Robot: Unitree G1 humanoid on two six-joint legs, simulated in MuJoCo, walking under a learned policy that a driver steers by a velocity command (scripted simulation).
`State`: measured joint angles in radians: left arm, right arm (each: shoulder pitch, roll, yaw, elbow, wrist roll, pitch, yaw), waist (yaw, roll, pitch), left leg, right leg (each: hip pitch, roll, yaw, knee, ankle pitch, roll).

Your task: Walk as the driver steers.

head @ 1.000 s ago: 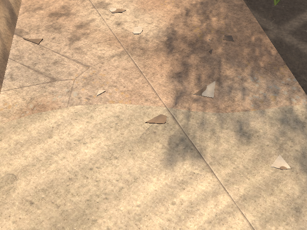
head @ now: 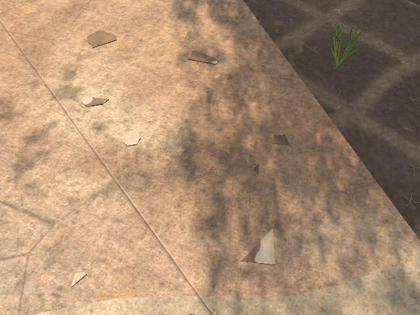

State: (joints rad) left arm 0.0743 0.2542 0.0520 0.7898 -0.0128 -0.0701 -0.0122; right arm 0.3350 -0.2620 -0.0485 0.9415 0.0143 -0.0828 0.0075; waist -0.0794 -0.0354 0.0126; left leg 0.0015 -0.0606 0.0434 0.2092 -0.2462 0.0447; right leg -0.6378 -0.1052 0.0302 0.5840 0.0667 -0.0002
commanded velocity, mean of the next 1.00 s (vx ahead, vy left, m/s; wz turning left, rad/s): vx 0.31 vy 0.00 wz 0.00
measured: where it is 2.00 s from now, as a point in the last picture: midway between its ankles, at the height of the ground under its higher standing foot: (179, 234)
